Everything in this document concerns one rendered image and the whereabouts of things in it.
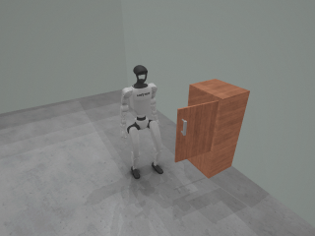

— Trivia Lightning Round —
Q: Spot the robot left shin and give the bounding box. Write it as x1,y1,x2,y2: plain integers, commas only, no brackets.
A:
153,151,161,166

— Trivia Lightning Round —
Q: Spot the left robot foot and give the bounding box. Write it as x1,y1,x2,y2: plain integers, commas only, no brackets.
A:
152,163,163,174

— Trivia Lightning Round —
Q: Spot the cupboard door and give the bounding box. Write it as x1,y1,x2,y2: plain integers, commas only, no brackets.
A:
174,100,219,163

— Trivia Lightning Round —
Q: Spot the handle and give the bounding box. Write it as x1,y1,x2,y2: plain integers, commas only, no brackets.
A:
181,119,187,136

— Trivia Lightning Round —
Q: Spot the right robot upper arm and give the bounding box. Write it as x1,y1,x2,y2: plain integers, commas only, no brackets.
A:
121,87,133,112

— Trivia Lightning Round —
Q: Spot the left robot upper arm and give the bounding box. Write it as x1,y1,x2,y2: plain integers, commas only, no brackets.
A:
148,83,158,105

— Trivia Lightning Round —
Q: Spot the robot left forearm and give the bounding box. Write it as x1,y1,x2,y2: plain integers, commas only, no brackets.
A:
151,103,158,120

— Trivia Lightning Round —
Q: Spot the right robot hand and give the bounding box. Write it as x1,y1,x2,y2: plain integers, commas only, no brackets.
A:
120,130,128,145

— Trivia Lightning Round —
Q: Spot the robot right forearm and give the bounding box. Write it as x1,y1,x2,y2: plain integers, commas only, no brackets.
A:
120,106,127,130

